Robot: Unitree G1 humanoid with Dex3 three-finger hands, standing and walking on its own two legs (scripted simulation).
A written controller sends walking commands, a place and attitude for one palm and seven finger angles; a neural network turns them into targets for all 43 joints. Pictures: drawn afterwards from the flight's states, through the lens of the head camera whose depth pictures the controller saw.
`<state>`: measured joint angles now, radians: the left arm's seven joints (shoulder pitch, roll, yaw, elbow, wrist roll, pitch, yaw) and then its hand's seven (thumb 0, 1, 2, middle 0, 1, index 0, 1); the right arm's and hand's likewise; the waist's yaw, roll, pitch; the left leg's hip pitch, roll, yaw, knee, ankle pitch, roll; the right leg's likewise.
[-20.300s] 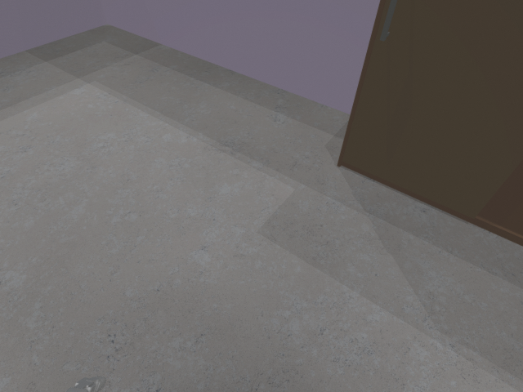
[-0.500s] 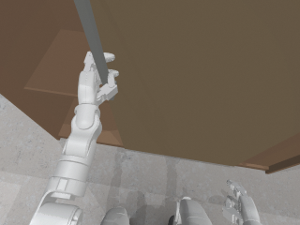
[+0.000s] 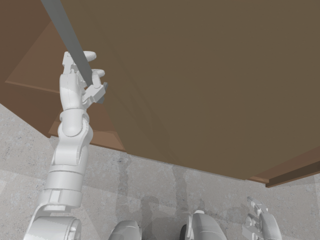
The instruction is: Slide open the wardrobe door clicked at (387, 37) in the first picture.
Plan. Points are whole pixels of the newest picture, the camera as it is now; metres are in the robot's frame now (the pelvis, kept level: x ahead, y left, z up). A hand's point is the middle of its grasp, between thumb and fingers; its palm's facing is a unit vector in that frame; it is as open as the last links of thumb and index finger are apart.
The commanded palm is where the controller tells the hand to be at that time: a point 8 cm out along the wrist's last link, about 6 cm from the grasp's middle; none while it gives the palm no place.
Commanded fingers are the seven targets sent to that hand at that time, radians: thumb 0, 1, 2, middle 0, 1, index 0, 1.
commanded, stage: step sideways, sliding the door along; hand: left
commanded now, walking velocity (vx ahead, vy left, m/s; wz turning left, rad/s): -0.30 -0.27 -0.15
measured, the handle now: (84, 53) +0.45 +0.25 +0.14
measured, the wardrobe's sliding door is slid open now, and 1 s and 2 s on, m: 0.55 0.55 0.55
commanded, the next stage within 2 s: stop walking and hold the door there in 0.04 s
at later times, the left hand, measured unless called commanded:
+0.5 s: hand (99, 85) +0.40 +0.21 +0.09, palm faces +0.54 -0.78 -0.32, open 6.1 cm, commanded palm +0.36 +0.24 +0.08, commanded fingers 0.00 0.90 0.90 -0.45 -1.40 -0.45 -1.40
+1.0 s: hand (95, 88) +0.40 +0.22 +0.09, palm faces +0.36 -0.89 -0.29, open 6.1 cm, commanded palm +0.35 +0.25 +0.08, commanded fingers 0.00 0.90 0.90 -0.45 -1.40 -0.45 -1.40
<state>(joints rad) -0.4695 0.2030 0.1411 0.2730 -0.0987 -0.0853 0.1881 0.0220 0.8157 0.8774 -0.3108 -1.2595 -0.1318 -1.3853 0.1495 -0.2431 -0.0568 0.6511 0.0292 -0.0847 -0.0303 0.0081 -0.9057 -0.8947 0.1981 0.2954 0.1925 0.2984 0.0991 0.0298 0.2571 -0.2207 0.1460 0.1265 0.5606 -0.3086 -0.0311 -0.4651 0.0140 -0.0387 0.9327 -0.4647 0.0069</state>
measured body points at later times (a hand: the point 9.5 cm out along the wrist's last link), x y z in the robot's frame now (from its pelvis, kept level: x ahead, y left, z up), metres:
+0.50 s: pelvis +0.04 -0.11 +0.00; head +0.07 -0.14 +0.44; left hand +0.37 +0.25 +0.11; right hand +0.18 -0.41 -0.10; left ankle +0.04 +0.02 -0.65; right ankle +0.10 -0.21 -0.74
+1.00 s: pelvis -0.04 -0.04 +0.00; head -0.04 -0.04 +0.45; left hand +0.37 +0.26 +0.11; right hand -0.01 -0.30 -0.12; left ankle +0.03 +0.05 -0.74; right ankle -0.02 -0.18 -0.74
